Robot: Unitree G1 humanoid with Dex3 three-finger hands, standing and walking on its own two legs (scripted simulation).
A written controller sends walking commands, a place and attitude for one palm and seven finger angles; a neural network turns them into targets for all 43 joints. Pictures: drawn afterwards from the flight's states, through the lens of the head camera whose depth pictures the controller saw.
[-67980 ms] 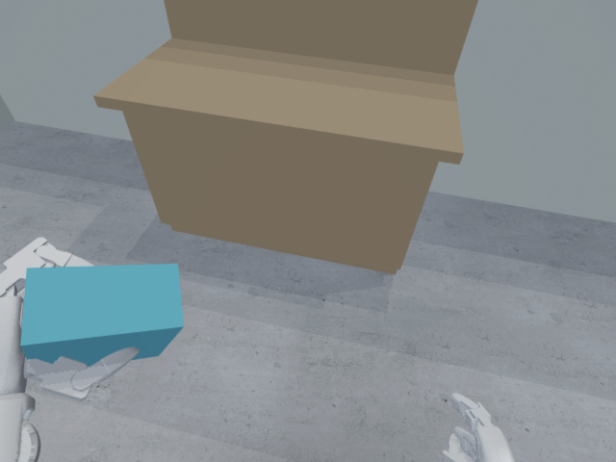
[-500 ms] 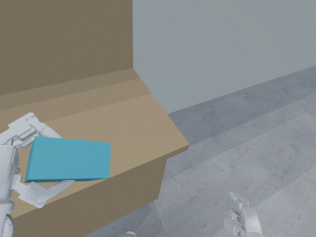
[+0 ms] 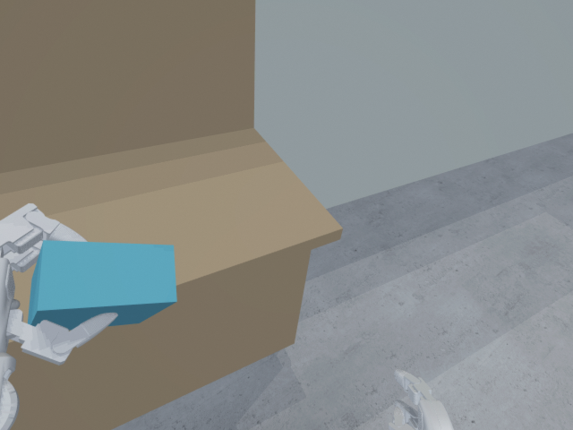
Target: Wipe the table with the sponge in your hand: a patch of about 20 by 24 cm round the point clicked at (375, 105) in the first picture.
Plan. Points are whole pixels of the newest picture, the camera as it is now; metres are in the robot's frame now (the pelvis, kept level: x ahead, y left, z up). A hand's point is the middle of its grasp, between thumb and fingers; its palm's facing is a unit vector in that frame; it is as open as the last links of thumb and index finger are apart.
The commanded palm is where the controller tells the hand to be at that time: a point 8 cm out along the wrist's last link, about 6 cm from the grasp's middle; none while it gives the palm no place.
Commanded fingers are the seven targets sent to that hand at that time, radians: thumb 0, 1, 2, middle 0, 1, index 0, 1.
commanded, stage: stop stepping back and stand still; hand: left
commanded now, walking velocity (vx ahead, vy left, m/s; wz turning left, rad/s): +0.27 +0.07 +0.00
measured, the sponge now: (119, 288) +0.23 +0.21 +0.15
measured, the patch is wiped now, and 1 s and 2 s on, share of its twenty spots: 1.00 1.00 1.00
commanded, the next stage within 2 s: stand and wait in 1.14 s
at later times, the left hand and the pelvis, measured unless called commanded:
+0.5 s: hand out of the picture +0.08 +0.20 +0.17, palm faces +0.40 -0.86 -0.31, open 10.0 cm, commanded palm +0.03 +0.25 +0.19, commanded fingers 0.00 0.10 1.30 -1.20 -1.60 -1.20 -1.60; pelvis -0.12 -0.04 -0.01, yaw +3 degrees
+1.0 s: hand out of the picture +0.04 +0.20 +0.16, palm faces +0.46 -0.81 -0.36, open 10.0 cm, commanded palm -0.02 +0.24 +0.19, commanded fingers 0.00 0.10 1.30 -1.20 -1.60 -1.20 -1.60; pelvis -0.16 -0.05 -0.01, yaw +4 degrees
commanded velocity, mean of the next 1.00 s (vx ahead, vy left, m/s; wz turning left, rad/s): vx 0.21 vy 0.05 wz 0.00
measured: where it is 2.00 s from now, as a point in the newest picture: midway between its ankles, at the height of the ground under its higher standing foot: outside the picture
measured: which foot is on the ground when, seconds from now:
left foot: down 0.00-0.02, up 0.04-0.18, down 0.20-0.42, up 0.44-0.72, down 0.74-1.00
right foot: down 0.00-0.20, up 0.22-0.40, down 0.42-1.00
